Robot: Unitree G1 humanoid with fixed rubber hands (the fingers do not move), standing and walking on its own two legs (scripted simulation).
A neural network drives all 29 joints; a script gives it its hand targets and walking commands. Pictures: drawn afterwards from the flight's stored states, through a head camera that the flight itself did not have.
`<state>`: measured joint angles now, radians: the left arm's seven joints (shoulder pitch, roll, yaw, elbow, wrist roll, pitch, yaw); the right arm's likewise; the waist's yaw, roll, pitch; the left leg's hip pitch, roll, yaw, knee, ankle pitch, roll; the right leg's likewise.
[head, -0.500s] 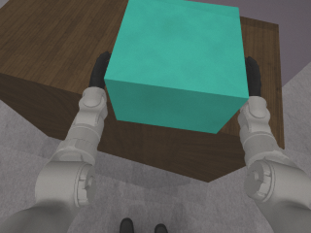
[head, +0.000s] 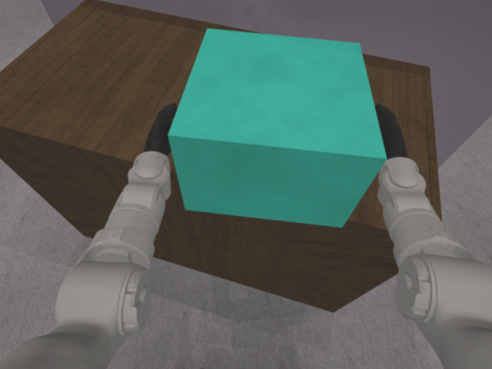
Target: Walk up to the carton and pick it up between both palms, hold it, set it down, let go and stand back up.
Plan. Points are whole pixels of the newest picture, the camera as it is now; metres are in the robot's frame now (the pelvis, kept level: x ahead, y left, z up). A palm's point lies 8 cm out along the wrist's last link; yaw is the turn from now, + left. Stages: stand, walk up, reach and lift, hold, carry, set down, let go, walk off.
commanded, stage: reach and lift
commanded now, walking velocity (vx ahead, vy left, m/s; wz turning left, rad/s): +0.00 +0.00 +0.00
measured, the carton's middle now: (273, 125) +0.53 -0.08 +0.05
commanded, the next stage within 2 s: none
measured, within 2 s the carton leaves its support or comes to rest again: neither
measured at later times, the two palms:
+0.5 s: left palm (140, 156) +0.42 +0.14 +0.11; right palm (407, 139) +0.40 -0.24 +0.15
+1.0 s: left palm (123, 156) +0.40 +0.15 +0.13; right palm (403, 128) +0.40 -0.22 +0.17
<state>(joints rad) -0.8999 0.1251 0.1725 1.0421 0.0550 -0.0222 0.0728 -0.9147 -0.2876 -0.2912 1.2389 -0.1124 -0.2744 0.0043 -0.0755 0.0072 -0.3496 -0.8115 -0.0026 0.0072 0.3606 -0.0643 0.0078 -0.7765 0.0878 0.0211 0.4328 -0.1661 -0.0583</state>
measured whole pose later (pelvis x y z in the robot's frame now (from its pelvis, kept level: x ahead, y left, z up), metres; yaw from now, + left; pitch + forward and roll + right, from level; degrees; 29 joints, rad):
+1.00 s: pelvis -0.03 +0.00 +0.01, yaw +0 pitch +15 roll +0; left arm -0.87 0.13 0.18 0.98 0.05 0.22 0.06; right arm -0.96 -0.27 -0.16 1.09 -0.03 0.09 -0.07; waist -0.03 0.01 -0.27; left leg -0.57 0.00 0.01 0.37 -0.07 0.01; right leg -0.53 0.09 0.02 0.44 -0.17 -0.05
